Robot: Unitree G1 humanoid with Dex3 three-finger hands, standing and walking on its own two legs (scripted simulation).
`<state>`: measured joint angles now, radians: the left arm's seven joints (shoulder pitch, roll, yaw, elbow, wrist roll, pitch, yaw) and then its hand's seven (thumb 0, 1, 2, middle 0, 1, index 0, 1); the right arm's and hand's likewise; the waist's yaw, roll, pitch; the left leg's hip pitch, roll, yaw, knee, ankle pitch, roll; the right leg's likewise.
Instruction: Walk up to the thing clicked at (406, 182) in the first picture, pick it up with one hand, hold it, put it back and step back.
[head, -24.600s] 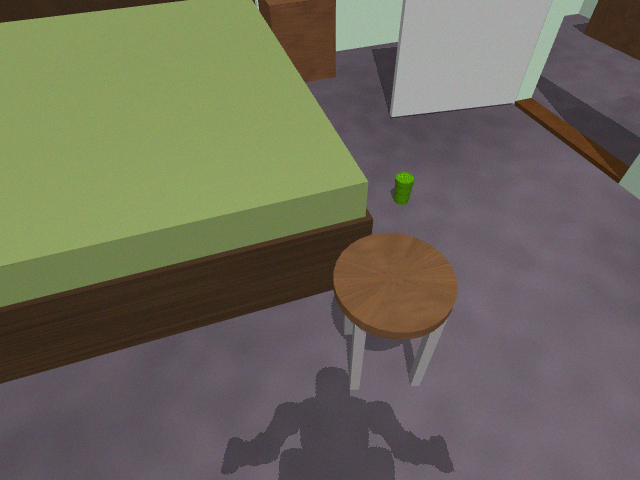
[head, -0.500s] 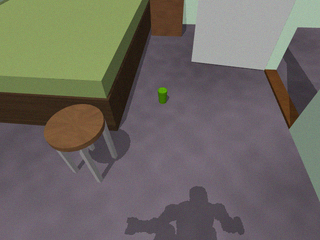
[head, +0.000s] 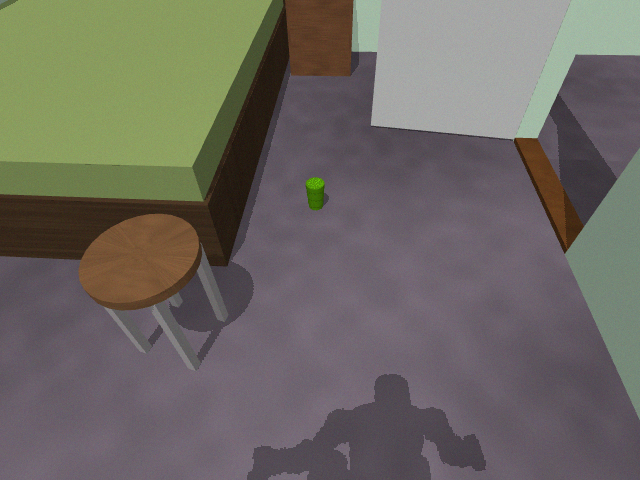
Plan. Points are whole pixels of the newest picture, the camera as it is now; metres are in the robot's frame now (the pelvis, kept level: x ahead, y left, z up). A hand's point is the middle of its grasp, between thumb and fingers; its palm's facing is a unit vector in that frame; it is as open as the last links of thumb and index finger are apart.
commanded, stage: stand
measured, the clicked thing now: (315, 194) +1.40 +0.09 -0.71
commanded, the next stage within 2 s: none
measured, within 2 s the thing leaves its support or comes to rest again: neither
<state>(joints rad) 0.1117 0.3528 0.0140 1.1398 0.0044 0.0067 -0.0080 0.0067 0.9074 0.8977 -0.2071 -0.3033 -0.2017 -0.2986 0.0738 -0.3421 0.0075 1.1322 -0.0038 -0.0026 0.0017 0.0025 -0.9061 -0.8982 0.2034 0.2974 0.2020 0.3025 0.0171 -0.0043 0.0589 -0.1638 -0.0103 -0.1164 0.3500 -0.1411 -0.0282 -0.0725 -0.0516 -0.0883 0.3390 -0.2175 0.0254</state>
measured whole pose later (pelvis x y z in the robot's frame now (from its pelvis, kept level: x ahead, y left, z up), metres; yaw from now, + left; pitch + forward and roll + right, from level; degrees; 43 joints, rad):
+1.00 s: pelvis +0.01 -0.01 +0.00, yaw -1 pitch -2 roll +0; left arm 0.11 0.36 0.01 1.12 0.00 0.00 -0.01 0.01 0.91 0.90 -0.21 -0.30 -0.20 -0.30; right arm 0.10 -0.35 0.02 1.13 -0.01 -0.01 0.00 0.00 -0.91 -0.90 0.20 0.30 0.20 0.30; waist 0.01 0.00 0.05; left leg -0.15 0.01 -0.10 0.34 -0.15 -0.04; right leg -0.07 -0.03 -0.07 0.34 -0.23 0.01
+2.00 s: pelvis +0.01 -0.01 +0.00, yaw -2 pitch -2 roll +0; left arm 0.12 0.36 0.01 1.12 0.00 0.00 -0.01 0.01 0.91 0.90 -0.21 -0.30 -0.20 -0.30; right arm 0.12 -0.35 0.02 1.12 -0.01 -0.01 0.00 0.00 -0.91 -0.90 0.20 0.30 0.20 0.30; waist 0.01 0.00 0.05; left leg -0.15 0.02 -0.09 0.34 -0.16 -0.04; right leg -0.07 -0.03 -0.06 0.34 -0.23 0.01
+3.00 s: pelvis +0.29 +0.01 -0.02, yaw -5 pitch -2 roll +3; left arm 0.23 0.43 0.08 0.94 0.02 -0.01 -0.11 0.01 0.91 0.90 -0.21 -0.30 -0.20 -0.30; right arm 0.35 -0.39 -0.07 0.91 -0.02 -0.08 0.05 0.00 -0.90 -0.90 0.21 0.30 0.21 0.30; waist -0.02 -0.02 0.06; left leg 0.05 0.03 0.14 0.40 -0.41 -0.04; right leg -0.44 -0.11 -0.02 0.59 -0.15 -0.03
